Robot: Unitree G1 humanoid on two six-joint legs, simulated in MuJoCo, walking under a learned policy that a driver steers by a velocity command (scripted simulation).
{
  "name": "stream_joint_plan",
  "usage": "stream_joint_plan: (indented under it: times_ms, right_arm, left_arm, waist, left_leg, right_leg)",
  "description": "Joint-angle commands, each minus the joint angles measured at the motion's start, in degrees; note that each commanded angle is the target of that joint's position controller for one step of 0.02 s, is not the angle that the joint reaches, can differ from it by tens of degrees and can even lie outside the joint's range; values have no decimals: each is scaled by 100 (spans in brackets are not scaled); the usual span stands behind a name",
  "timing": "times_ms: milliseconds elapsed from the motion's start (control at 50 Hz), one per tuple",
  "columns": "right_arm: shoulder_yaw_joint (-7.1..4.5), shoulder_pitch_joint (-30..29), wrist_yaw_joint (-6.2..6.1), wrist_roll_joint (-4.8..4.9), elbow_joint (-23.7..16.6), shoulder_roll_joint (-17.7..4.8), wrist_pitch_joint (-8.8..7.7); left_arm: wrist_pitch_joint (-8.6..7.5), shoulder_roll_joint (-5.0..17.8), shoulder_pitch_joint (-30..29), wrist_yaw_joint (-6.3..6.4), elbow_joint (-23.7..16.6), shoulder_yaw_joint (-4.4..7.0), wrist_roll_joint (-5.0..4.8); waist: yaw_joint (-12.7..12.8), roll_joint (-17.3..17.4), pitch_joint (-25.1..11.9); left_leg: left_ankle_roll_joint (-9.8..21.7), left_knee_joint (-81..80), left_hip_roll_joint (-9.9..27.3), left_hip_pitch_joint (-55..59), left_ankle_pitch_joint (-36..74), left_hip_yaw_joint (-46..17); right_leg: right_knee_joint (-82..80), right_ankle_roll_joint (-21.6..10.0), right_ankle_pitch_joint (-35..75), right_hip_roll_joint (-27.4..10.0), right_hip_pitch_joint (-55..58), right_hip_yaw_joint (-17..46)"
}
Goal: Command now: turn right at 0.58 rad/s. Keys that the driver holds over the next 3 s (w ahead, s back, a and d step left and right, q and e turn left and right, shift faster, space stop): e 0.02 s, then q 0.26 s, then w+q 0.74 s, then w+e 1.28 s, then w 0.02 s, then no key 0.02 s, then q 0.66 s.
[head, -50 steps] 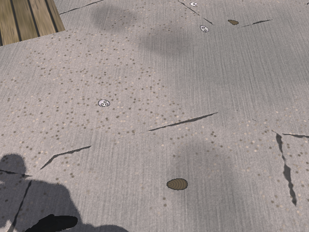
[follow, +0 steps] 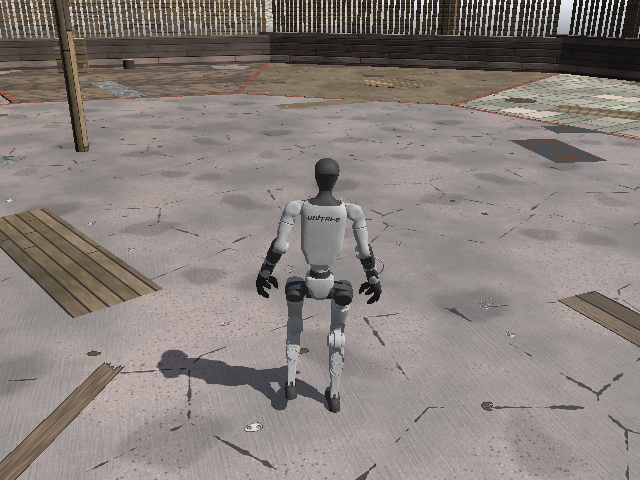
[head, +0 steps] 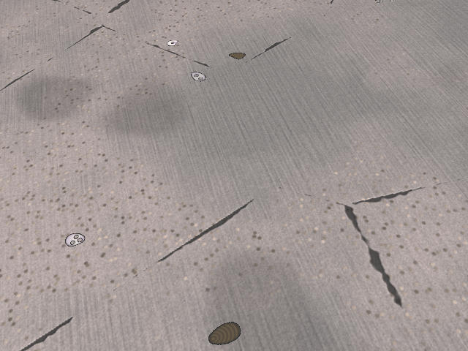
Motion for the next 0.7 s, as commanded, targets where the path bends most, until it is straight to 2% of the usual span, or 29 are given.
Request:
stream_joint_plan:
  times_ms: [20,80,160,200,220,240,260,280,300,320,340,360,380,440,500,520,540,560,580,600,620,640,660,700]
  right_arm:
    - [-87,-135,-12,21,-406,-375,-41]
    - [-50,-30,-37,49,-320,-336,-11]
    - [56,23,-31,98,-182,-152,7]
    - [63,122,-39,141,-86,-194,-2]
    - [59,228,-42,142,-41,-221,-29]
    - [71,294,-44,127,-17,-243,-85]
    - [54,272,-58,79,-33,-406,-159]
    - [14,321,-72,-1,-94,-746,-234]
    - [-61,137,-13,113,-48,-999,-243]
    - [-87,248,49,106,-17,-896,-235]
    - [-134,460,87,72,44,-884,-210]
    - [-143,599,88,2,85,-825,-179]
    - [-159,641,61,0,106,-825,-173]
    - [-221,511,58,57,76,-787,-205]
    - [-309,396,107,68,27,-853,-237]
    - [-334,228,129,70,-31,-865,-233]
    - [-349,-3,139,79,-106,-847,-219]
    - [-342,-96,122,77,-160,-723,-239]
    - [-263,-163,122,105,-305,-397,-302]
    - [-118,-272,140,152,-583,40,-366]
    - [-170,-377,148,-7,-576,-391,-382]
    - [-209,-282,220,-18,-465,-497,-404]
    - [-208,-54,291,-20,-334,-470,-411]
    - [-192,1,410,-94,-263,-420,-371]
  left_arm:
    - [-104,902,144,34,-315,245,-13]
    - [-139,710,198,81,-290,163,54]
    - [-186,458,26,121,-153,-21,160]
    - [-185,573,-36,151,-43,-40,169]
    - [-170,693,-133,177,-15,-19,125]
    - [-162,765,-145,204,28,-4,82]
    - [-182,761,-79,220,31,-2,72]
    - [-201,636,-31,218,-72,-21,69]
    - [-174,451,-93,213,-111,-54,52]
    - [-175,467,-187,226,-91,-80,149]
    - [-209,566,-409,187,-144,-36,175]
    - [-236,631,-653,122,-214,1,162]
    - [-261,642,-719,53,-288,23,160]
    - [-406,422,-688,-45,-275,-39,118]
    - [-485,332,-615,-42,-287,-68,76]
    - [-497,327,-408,-7,-241,-66,43]
    - [-513,292,-1,54,-114,-60,21]
    - [-545,438,421,143,17,-9,35]
    - [-590,930,966,239,99,99,93]
    - [-584,1686,1134,268,47,257,175]
    - [-572,1501,766,270,66,244,249]
    - [-613,1055,467,234,-13,131,192]
    - [-665,794,264,195,-53,59,153]
    - [-762,675,379,181,4,12,136]
  waist:
    - [108,-809,-427]
    - [180,-897,-549]
    - [193,-876,-524]
    - [141,-875,-416]
    - [17,-795,-359]
    - [-85,-640,-308]
    - [-37,-419,-349]
    - [86,218,-497]
    - [229,780,-338]
    - [63,959,-287]
    - [-119,975,-114]
    - [-249,879,91]
    - [-215,861,271]
    - [-141,573,135]
    - [-91,585,-106]
    - [42,597,-150]
    - [314,503,-171]
    - [527,251,-212]
    - [734,-598,-398]
    - [759,-1750,-536]
    - [454,-973,46]
    - [242,-574,312]
    - [95,-538,359]
    - [134,-805,224]
  left_leg:
    - [-69,-137,8,-604,15,-162]
    - [-51,-697,36,-259,-101,-82]
    - [116,-1889,-8,1065,-250,9]
    - [208,-2501,-131,1556,-142,50]
    - [267,-2984,-193,1781,153,98]
    - [328,-3699,-169,2068,752,12]
    - [407,-3967,100,2296,1149,-450]
    - [598,-4169,880,2401,1901,-1467]
    - [1173,-4213,1374,1988,2128,-2163]
    - [1465,-4415,1523,1920,1032,-2566]
    - [1571,-4651,1434,1922,-270,-2750]
    - [1635,-4934,1378,1890,-1340,-2921]
    - [1647,-5078,1335,1865,-1715,-2998]
    - [1549,-4999,922,2054,-1097,-2603]
    - [1468,-4754,646,1753,-782,-2415]
    - [1382,-4628,532,1425,-768,-2359]
    - [1230,-4371,339,965,-849,-2256]
    - [1004,-3894,72,232,-1080,-2110]
    - [714,-2736,-339,-763,-1445,-1560]
    - [550,-1249,-976,-1613,-1387,-682]
    - [593,-492,-301,-1725,-764,-785]
    - [594,-290,-132,-1622,-302,-808]
    - [521,-228,-37,-1482,52,-720]
    - [412,169,21,-1394,529,-442]
  right_leg:
    - [-688,-838,1812,-1348,951,1555]
    - [-723,-879,1838,-1430,1066,1503]
    - [-771,-764,1552,-1367,441,1241]
    - [-696,-703,1390,-1390,233,1244]
    - [-540,-633,1386,-1361,156,1213]
    - [-389,-482,1386,-1325,42,1162]
    - [-199,-269,1165,-1215,-80,1111]
    - [467,-59,698,-801,-239,707]
    - [522,130,-642,-24,-433,-6]
    - [888,156,-1209,14,-523,-241]
    - [1385,147,-1508,88,-855,-308]
    - [1882,174,-1688,31,-1249,-220]
    - [2166,206,-1638,-80,-1539,-135]
    - [1888,380,-1363,-121,-1517,-226]
    - [1000,406,-1311,9,-707,-340]
    - [503,373,-1112,62,-170,-390]
    - [-270,336,-541,88,604,-477]
    - [-643,309,-273,-25,1573,-367]
    - [-1103,154,-1370,-1062,2514,718]
    - [-1986,-322,-3467,-2637,2536,3162]
    - [-2006,-634,-3589,-2846,1726,3316]
    - [-1957,-619,-3201,-2544,1389,2799]
    - [-1972,-466,-2498,-2199,1311,2105]
    - [-1941,-340,-1058,-1790,1347,1050]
